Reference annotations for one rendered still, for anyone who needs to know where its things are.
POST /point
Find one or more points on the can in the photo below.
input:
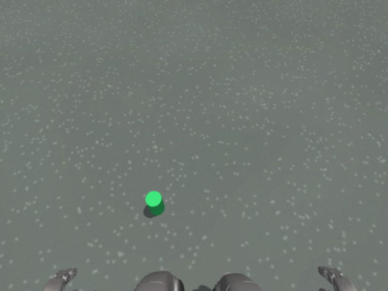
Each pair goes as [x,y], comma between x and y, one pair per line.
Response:
[155,202]

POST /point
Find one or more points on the left robot hand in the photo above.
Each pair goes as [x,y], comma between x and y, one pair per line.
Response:
[60,279]

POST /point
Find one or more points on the right robot hand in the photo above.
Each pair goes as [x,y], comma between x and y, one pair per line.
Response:
[335,277]

